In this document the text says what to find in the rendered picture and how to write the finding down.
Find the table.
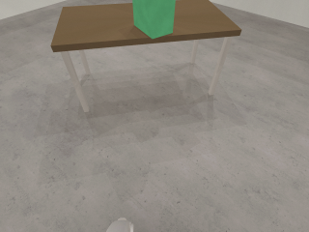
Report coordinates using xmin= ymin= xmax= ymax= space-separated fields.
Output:
xmin=51 ymin=0 xmax=241 ymax=112

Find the carton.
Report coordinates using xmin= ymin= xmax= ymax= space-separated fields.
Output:
xmin=132 ymin=0 xmax=176 ymax=39

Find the left robot thigh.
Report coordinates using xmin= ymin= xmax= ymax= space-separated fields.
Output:
xmin=106 ymin=219 xmax=134 ymax=232

